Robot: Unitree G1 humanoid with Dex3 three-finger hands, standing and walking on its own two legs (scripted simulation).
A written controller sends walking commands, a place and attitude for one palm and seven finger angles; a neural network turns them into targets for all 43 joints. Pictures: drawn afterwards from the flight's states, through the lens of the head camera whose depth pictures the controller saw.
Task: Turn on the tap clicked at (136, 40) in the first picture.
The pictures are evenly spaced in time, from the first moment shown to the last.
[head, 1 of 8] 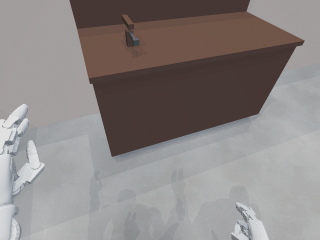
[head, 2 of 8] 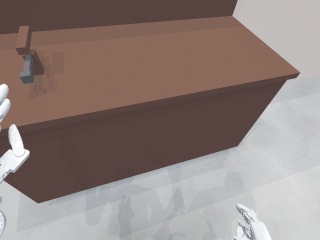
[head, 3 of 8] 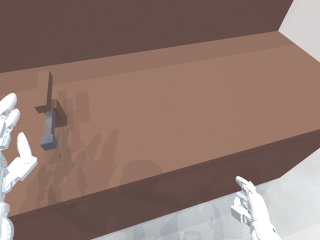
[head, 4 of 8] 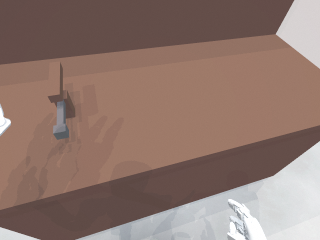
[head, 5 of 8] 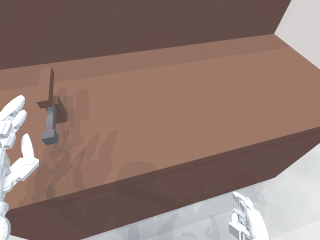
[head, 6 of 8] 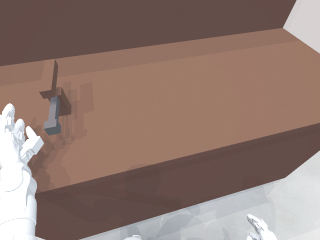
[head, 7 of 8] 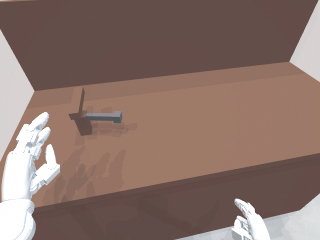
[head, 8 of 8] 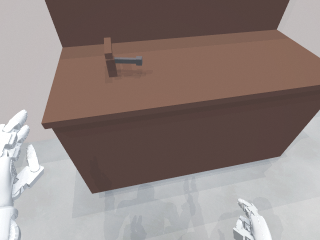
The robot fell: no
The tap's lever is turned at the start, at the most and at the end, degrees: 0 77 76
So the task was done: yes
